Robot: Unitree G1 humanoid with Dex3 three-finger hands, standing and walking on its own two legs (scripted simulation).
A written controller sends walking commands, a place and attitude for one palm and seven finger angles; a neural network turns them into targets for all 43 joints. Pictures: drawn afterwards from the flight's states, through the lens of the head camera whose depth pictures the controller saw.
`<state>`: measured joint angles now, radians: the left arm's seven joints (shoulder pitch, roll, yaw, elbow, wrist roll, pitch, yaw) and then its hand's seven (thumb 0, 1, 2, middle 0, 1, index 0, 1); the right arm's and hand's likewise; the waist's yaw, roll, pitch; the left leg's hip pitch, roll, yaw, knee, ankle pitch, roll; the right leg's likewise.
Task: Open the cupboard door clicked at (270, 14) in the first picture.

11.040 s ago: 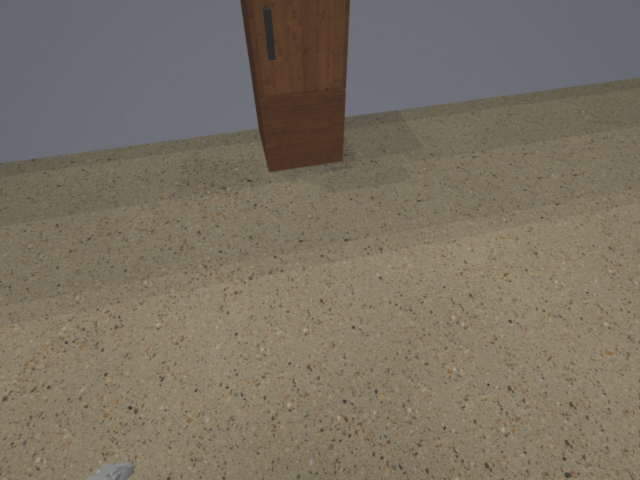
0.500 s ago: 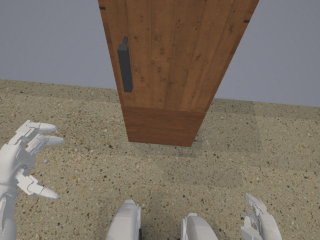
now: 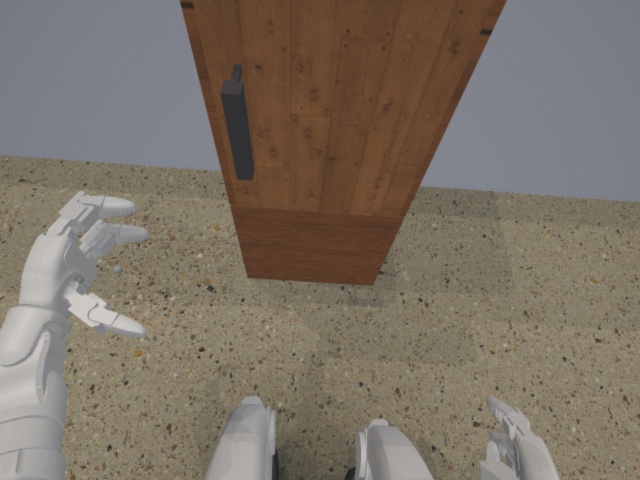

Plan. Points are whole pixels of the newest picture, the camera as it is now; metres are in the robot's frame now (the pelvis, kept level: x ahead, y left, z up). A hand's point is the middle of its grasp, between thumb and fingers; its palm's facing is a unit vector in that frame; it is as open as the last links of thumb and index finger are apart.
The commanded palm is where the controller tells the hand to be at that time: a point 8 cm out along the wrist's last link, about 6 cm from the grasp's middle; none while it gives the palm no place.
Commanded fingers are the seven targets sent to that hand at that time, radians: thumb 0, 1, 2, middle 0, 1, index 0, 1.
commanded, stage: move the hooked fingers beside the handle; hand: left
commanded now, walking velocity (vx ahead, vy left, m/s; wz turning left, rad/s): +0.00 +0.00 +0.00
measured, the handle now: (241, 126) +0.59 +0.14 +0.03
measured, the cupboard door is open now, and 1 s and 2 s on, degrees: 0 0 0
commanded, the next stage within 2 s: slide the fingers in behind the handle in 2.00 s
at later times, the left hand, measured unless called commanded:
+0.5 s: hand (166, 209) +0.43 +0.22 +0.03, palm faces -0.03 -1.00 -0.04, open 14.0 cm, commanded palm +0.42 +0.27 +0.04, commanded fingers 0.00 -0.50 0.30 -0.30 -1.20 -0.30 -1.20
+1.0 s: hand (192, 160) +0.51 +0.20 +0.03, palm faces -0.02 -1.00 -0.03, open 14.0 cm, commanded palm +0.51 +0.24 +0.03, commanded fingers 0.00 -0.50 0.30 -0.30 -1.20 -0.30 -1.20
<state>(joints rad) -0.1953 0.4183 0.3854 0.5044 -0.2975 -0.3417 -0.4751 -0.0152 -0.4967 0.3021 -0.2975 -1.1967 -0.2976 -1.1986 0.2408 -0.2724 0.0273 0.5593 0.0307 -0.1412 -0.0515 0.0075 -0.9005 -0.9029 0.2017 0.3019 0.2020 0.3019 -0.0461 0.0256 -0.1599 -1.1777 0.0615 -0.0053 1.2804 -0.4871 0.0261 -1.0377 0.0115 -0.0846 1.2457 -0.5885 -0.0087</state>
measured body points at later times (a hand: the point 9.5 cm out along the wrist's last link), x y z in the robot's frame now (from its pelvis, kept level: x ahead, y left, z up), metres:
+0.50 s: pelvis +0.00 +0.00 +0.00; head +0.13 +0.01 +0.43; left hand +0.43 +0.27 +0.04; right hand +0.09 -0.27 -0.11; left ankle +0.06 +0.10 -0.62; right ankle +0.00 -0.12 -0.62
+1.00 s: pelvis +0.00 -0.01 -0.02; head +0.16 +0.01 +0.39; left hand +0.51 +0.26 +0.03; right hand +0.02 -0.28 -0.14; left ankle +0.06 +0.10 -0.62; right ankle +0.00 -0.12 -0.62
